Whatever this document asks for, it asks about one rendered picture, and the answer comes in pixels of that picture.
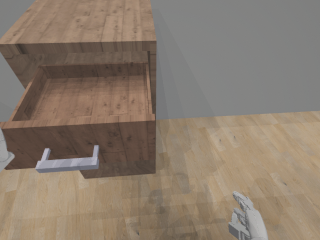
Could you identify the handle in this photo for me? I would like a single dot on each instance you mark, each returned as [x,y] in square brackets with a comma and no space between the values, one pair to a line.
[71,164]

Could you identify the left robot hand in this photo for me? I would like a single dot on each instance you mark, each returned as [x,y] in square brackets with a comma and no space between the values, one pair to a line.
[5,156]

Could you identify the cabinet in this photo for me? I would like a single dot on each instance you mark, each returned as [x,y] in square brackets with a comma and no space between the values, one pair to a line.
[52,32]

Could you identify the drawer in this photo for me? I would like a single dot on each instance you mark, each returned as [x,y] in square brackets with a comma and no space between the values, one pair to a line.
[70,108]

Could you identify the right robot hand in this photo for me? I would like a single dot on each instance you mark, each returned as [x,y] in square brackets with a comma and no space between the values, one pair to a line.
[252,224]

